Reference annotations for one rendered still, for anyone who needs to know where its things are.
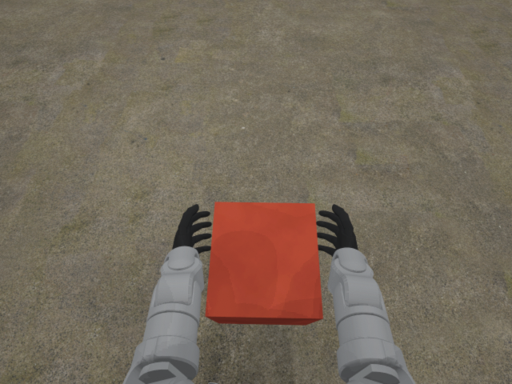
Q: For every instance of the left robot hand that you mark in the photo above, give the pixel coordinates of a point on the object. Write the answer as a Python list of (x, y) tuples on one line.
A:
[(185, 230)]

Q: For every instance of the right robot hand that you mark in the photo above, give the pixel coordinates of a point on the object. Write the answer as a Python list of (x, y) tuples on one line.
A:
[(344, 230)]

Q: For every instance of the right robot forearm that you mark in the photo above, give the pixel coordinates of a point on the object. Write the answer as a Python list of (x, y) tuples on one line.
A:
[(366, 345)]

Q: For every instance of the left robot forearm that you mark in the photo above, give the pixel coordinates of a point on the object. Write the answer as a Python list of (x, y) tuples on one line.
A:
[(169, 346)]

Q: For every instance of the carton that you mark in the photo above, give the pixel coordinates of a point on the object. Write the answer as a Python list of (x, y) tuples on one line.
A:
[(264, 265)]

